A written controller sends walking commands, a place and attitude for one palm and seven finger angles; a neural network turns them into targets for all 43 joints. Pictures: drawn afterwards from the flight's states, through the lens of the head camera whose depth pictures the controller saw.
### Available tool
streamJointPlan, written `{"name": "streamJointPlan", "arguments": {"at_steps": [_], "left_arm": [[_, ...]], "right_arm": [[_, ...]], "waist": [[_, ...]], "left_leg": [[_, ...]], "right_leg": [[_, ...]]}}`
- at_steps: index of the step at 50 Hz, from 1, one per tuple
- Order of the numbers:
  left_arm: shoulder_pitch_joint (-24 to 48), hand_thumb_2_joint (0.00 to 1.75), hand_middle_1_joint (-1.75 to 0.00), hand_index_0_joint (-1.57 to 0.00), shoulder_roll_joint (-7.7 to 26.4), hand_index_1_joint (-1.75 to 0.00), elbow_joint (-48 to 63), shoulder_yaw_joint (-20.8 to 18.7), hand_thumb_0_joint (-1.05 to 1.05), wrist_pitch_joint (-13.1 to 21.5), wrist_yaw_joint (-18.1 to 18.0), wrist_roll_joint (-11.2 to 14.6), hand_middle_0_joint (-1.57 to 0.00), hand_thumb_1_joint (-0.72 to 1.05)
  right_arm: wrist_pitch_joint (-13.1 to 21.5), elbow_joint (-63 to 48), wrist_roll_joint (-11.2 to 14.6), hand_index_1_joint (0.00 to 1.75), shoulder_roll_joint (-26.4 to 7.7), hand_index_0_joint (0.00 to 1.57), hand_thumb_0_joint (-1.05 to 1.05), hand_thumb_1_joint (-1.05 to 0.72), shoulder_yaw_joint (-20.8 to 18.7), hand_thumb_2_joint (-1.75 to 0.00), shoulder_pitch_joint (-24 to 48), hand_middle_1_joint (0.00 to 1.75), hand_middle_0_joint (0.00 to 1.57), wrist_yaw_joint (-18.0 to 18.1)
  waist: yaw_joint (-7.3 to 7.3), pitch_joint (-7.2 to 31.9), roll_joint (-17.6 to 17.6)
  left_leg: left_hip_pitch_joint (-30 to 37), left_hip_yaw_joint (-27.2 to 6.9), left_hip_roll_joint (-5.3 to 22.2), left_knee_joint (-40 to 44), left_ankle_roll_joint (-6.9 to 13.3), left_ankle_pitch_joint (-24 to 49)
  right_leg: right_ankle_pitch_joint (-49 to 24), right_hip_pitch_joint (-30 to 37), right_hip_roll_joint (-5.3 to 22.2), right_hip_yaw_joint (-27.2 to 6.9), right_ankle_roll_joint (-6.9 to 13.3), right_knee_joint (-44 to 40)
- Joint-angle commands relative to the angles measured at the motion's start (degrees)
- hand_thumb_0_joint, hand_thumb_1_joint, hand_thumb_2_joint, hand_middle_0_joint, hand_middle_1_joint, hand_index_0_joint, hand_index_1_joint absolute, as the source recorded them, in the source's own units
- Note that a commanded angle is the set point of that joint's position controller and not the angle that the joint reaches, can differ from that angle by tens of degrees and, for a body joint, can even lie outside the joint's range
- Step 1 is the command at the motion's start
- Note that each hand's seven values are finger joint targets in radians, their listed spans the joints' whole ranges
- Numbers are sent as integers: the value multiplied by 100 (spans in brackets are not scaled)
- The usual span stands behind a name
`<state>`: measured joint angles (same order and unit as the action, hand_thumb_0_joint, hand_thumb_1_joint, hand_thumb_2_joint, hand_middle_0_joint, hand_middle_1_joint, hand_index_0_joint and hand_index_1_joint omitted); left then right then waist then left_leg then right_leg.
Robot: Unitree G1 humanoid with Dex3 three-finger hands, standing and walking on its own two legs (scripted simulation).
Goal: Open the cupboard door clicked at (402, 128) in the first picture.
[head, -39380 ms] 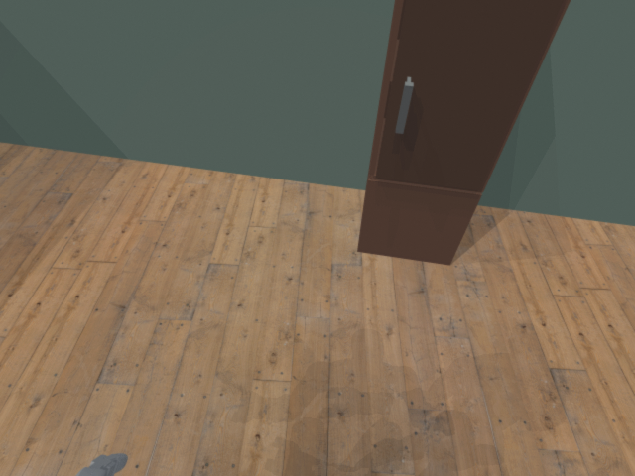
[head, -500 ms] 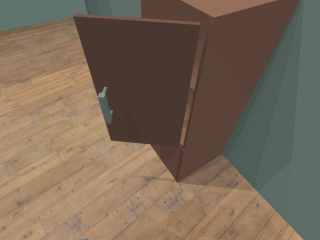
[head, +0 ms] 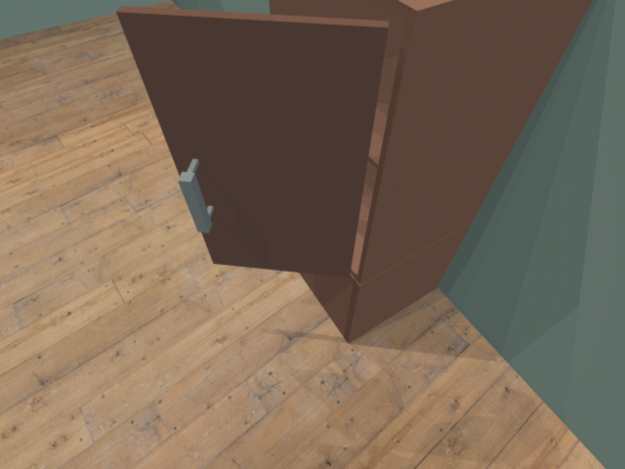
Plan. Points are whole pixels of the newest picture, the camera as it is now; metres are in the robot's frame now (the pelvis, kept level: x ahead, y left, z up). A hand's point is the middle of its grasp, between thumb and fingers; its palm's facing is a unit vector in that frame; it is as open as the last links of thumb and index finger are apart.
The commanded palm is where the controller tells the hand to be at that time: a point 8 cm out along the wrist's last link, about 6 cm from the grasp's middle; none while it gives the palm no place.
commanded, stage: come to a stop and stand still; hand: left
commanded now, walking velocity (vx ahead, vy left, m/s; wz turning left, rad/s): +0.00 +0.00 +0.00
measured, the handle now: (199, 196) +0.56 +0.24 -0.05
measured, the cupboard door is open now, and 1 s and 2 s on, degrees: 51 51 51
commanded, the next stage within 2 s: look again from close up in 0.86 s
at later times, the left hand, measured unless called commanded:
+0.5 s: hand out of the picture -0.02 +0.22 -0.16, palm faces +0.03 -0.97 -0.25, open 7.4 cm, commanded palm none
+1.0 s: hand out of the picture -0.07 +0.19 -0.17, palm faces +0.01 -0.99 -0.14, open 7.4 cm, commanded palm none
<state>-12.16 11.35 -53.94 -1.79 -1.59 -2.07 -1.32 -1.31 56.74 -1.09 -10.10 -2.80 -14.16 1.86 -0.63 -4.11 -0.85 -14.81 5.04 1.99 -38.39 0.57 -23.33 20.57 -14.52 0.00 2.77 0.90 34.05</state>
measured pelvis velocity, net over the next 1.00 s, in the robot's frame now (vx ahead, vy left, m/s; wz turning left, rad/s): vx -0.05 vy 0.04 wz -0.01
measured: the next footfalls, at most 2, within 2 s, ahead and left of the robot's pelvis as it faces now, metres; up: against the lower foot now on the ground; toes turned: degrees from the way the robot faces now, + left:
none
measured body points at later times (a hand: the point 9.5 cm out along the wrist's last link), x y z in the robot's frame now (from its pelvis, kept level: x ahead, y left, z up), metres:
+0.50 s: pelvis -0.04 +0.02 +0.01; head -0.06 +0.03 +0.46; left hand -0.02 +0.28 -0.14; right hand +0.04 -0.24 -0.12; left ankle +0.03 +0.09 -0.73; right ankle -0.03 -0.11 -0.73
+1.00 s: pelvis -0.05 +0.04 +0.01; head -0.05 +0.06 +0.46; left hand -0.07 +0.24 -0.16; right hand -0.06 -0.18 -0.14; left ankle +0.03 +0.09 -0.73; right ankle -0.03 -0.11 -0.73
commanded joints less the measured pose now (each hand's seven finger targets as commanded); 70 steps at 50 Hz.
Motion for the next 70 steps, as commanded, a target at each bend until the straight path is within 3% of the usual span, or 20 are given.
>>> {"name": "streamJointPlan", "arguments": {"at_steps": [1, 4, 6, 7, 8, 9, 10, 11, 12, 14, 16, 19, 22, 37, 42, 50, 53, 58, 70], "left_arm": [[-905, 90, -30, -20, 817, -30, 421, -230, 0, 218, -202, -95, -20, 90], [-595, 90, -30, -20, 882, -30, 615, -204, 0, 208, -209, -77, -20, 90], [-243, 90, -30, -20, 1048, -30, 787, -213, 0, 199, -166, -59, -20, 90], [-151, 90, -30, -20, 1093, -30, 828, -216, 0, 183, -139, -24, -20, 90], [-144, 90, -30, -20, 1050, -30, 825, -212, 0, 172, -112, 3, -20, 90], [-224, 90, -30, -20, 937, -30, 833, -193, 0, 154, -97, 20, -20, 90], [-395, 90, -30, -20, 805, -30, 800, -166, 0, 147, -86, 16, -20, 90], [-540, 90, -30, -20, 782, -30, 740, -158, 0, 135, -70, -17, -20, 90], [-512, 90, -30, -20, 829, -30, 708, -143, 0, 124, -56, -44, -20, 90], [-708, 90, -30, -20, 855, -30, 537, -137, 0, 160, -2, -42, -20, 90], [-889, 90, -30, -20, 818, -30, 433, -108, 0, 207, 25, -38, -20, 90], [-826, 90, -30, -20, 827, -30, 394, -92, 0, 240, 38, -29, -20, 90], [-768, 90, -30, -20, 884, -30, 386, -96, 0, 250, 45, -27, -20, 90], [-1370, 90, -30, -20, 443, -30, -218, 51, 0, 207, -40, -7, -20, 90], [-1513, 90, -30, -20, 305, -30, -346, 77, 0, 209, -68, -16, -20, 90], [-1734, 90, -30, -20, 52, -30, -501, 86, 0, 208, -88, -40, -20, 90], [-1868, 90, -30, -20, -26, -30, -559, 85, 0, 210, -89, -58, -20, 90], [-1938, 90, -30, -20, -79, -30, -595, 81, 0, 226, -98, -64, -20, 90], [-2209, 90, -30, -20, -81, -30, -746, 69, 0, 211, -84, -76, -20, 90]], "right_arm": [[127, -896, 38, 30, -248, 20, 0, -90, -98, -90, 386, 30, 20, 34], [43, -1002, 65, 30, -264, 20, 0, -90, -131, -90, 400, 30, 20, -18], [40, -928, 60, 30, -440, 20, 0, -90, -161, -90, 95, 30, 20, -74], [54, -879, 46, 30, -553, 20, 0, -90, -195, -90, -53, 30, 20, -90], [92, -860, 28, 30, -751, 20, 0, -90, -221, -90, -83, 30, 20, -95], [133, -897, -1, 30, -985, 20, 0, -90, -243, -90, -38, 30, 20, -95], [133, -949, -40, 30, -1133, 20, 0, -90, -251, -90, 92, 30, 20, -99], [114, -1008, -58, 30, -1235, 20, 0, -90, -232, -90, 191, 30, 20, -123], [109, -1005, -66, 30, -1227, 20, 0, -90, -229, -90, 329, 30, 20, -127], [123, -1055, -58, 30, -1293, 20, 0, -90, -194, -90, 557, 30, 20, -125], [141, -1049, -44, 30, -1174, 20, 0, -90, -139, -90, 557, 30, 20, -132], [141, -941, -42, 30, -1094, 20, 0, -90, -103, -90, 348, 30, 20, -145], [150, -811, -39, 30, -1138, 20, 0, -90, -91, -90, 201, 30, 20, -152], [170, 78, 15, 30, -782, 20, 0, -90, 66, -90, -392, 30, 20, -125], [147, 247, 38, 30, -641, 20, 0, -90, 70, -90, -506, 30, 20, -117], [142, 402, 54, 30, -511, 20, 0, -90, 31, -90, -566, 30, 20, -87], [136, 395, 59, 30, -486, 20, 0, -90, 12, -90, -516, 30, 20, -82], [134, 406, 63, 30, -427, 20, 0, -90, 0, -90, -529, 30, 20, -80], [137, 404, 68, 30, -524, 20, 0, -90, -23, -90, -364, 30, 20, -78]], "waist": [[297, 1218, 932], [50, 714, 843], [-171, 573, 650], [-263, 444, 718], [-273, 370, 549], [-226, 247, 103], [-96, 62, -204], [-22, -99, -392], [-6, -342, -775], [123, -345, -795], [169, -185, -512], [44, 156, -7], [-2, 160, 134], [85, 45, 23], [82, -114, 158], [68, -136, -162], [84, -191, -68], [51, -219, 109], [126, -216, -48]], "left_leg": [[-1604, -291, -264, -1029, -22, -724], [-1198, -364, -254, -827, -18, -243], [-303, -242, -292, 21, 22, 608], [163, -248, -250, 375, 52, 1189], [509, -436, -75, 607, 123, 1516], [610, -896, 351, 881, 292, 1688], [271, -1240, 673, 1227, 482, 1389], [-149, -1402, 789, 1560, 564, 488], [-574, -1563, 750, 1893, 562, -195], [-1045, -1594, 730, 2206, 538, -821], [-895, -1383, 572, 2099, 452, -612], [-442, -1224, 404, 1881, 337, -300], [-314, -1219, 400, 1928, 315, -299], [-573, -1322, 506, 2440, 231, -320], [-618, -1264, 462, 2417, 209, -318], [-567, -1332, 542, 2600, 206, -571], [-596, -1310, 533, 2592, 210, -601], [-460, -1250, 479, 2499, 190, -483], [-473, -1309, 539, 2753, 178, -713]], "right_leg": [[-6568, 2241, 1581, -1513, 998, -247], [-5479, 1151, 1392, -1356, 955, -490], [-4065, 350, 1072, -970, 759, -574], [-3112, -155, 966, -907, 590, -596], [-2131, -565, 791, -862, 433, -600], [-1100, -948, 518, -710, 275, -575], [-414, -856, 266, -496, 151, -627], [66, -632, 190, -354, 126, -712], [64, -479, 142, -300, 106, -601], [-185, 46, 148, -262, 117, -531], [-351, 186, 232, -332, 135, -809], [2, -32, 374, -579, 165, -1185], [317, -227, 439, -662, 165, -1382], [-229, 202, 451, -527, 71, -1308], [-167, 120, 474, -565, 56, -1373], [-361, 72, 366, -420, 15, -1202], [-354, 37, 367, -409, 5, -1209], [-203, -158, 412, -521, 19, -1331], [-278, -48, 349, -438, 0, -1212]]}}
